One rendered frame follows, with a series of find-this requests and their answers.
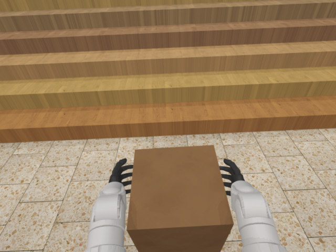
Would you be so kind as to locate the left robot hand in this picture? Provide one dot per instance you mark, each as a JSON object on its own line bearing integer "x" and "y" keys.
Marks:
{"x": 118, "y": 177}

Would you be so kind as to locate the right robot forearm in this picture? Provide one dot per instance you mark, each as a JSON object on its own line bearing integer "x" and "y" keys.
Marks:
{"x": 255, "y": 222}

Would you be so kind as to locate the right robot hand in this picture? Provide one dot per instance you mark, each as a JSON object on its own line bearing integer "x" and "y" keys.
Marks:
{"x": 234, "y": 171}

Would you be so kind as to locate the left robot forearm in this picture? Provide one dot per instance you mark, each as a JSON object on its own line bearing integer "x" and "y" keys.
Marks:
{"x": 107, "y": 223}

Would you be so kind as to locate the carton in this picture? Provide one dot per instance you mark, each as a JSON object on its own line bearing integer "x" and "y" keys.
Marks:
{"x": 178, "y": 201}

